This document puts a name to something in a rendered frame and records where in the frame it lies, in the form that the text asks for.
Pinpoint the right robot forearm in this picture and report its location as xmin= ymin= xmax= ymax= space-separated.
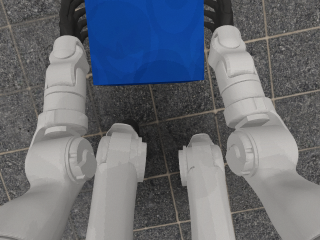
xmin=207 ymin=25 xmax=299 ymax=161

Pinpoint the right robot thigh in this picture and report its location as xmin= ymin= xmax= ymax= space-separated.
xmin=178 ymin=141 xmax=236 ymax=240

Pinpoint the left robot forearm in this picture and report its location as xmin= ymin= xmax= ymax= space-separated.
xmin=24 ymin=35 xmax=90 ymax=177

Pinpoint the robot left hand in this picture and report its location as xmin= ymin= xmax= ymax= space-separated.
xmin=58 ymin=0 xmax=88 ymax=45

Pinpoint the robot right hand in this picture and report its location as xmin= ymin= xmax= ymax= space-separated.
xmin=203 ymin=0 xmax=234 ymax=33

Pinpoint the carton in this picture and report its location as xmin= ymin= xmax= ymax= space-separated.
xmin=84 ymin=0 xmax=204 ymax=86

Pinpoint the left robot upper arm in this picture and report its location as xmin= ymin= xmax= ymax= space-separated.
xmin=0 ymin=135 xmax=97 ymax=240

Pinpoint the left robot foot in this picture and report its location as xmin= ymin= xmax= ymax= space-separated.
xmin=121 ymin=119 xmax=140 ymax=137

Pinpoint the right robot upper arm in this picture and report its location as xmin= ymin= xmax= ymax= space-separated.
xmin=225 ymin=125 xmax=320 ymax=240

